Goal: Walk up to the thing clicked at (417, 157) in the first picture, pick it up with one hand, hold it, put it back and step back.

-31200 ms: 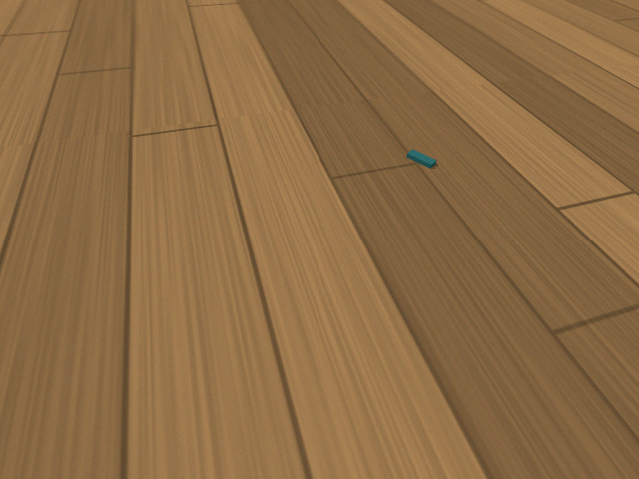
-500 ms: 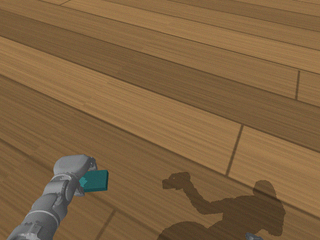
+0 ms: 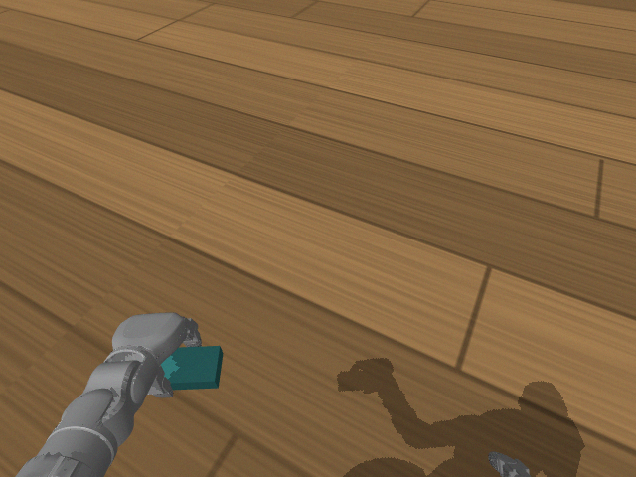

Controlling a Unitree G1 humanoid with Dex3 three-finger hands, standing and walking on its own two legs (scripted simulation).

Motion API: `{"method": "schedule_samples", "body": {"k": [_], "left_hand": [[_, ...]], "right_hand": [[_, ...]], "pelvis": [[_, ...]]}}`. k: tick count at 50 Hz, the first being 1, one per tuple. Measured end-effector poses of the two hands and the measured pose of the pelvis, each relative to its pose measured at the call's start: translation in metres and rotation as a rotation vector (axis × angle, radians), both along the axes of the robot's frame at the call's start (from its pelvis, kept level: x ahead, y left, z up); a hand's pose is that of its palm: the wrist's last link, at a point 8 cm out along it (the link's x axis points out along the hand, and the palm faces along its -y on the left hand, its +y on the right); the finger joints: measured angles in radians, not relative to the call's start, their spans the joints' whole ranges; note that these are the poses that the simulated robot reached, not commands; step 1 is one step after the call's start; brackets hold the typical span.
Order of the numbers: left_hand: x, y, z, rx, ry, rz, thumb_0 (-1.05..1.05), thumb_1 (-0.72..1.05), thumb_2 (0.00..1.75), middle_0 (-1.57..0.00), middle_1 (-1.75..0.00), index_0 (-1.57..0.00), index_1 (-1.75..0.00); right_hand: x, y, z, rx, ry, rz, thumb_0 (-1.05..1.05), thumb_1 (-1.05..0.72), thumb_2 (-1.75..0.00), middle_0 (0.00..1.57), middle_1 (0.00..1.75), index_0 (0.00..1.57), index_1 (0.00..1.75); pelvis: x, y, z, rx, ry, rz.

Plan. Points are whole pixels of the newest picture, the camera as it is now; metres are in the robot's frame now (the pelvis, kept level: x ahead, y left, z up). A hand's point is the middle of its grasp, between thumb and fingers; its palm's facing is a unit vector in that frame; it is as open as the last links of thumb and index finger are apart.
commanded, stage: hold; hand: left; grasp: from above
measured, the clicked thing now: (168, 368) +0.31 +0.23 -0.09
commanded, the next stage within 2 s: crouch in 1.28 s
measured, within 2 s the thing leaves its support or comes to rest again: neither
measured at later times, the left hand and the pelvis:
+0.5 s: hand (156, 383) +0.27 +0.21 -0.03, palm faces -0.45 -0.04 -0.89, open 8.4 cm; pelvis -0.02 +0.00 +0.01, yaw +0 degrees
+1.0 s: hand (156, 384) +0.26 +0.21 -0.03, palm faces -0.46 -0.04 -0.89, open 8.5 cm; pelvis -0.02 +0.00 +0.01, yaw +0 degrees
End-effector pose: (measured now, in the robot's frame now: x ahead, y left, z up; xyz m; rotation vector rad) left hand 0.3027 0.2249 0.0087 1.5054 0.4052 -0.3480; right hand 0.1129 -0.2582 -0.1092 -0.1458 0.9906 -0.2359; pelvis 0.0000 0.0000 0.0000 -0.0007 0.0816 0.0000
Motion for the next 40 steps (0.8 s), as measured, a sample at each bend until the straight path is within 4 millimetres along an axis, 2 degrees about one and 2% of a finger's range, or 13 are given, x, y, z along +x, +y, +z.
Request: {"method": "schedule_samples", "body": {"k": [19, 40], "left_hand": [[-0.028, -0.007, 0.012, -0.011, 0.000, -0.014, -0.01, 0.28, 0.23, -0.80, -0.39, -0.84, -0.35], [-0.034, -0.007, 0.027, -0.015, -0.005, -0.022, -0.01, 0.26, 0.26, -0.79, -0.44, -0.82, -0.40]], "right_hand": [[-0.001, 0.002, 0.008, 0.009, -0.049, 0.025, 0.01, -0.90, -0.89, 0.20, 0.30, 0.20, 0.30], [0.006, 0.008, 0.015, 0.019, -0.089, 0.038, 0.01, -0.91, -0.89, 0.20, 0.30, 0.20, 0.30]], "pelvis": [[-0.019, -0.004, 0.006, 0.007, -0.050, -0.002], [-0.023, -0.003, 0.010, 0.008, -0.079, -0.007]]}}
